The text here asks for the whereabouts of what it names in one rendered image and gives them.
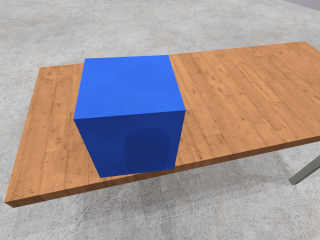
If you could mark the table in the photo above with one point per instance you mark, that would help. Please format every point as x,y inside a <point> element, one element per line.
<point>239,102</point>

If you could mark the carton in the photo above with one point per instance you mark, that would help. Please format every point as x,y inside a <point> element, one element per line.
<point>130,114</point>

